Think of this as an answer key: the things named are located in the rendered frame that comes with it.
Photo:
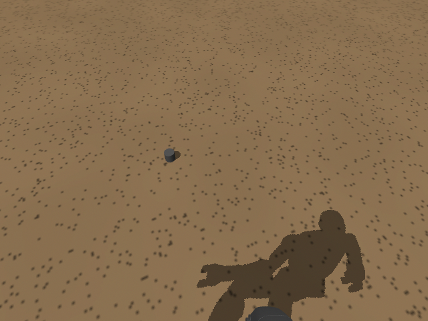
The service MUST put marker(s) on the tin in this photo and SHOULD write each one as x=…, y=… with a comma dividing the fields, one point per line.
x=169, y=155

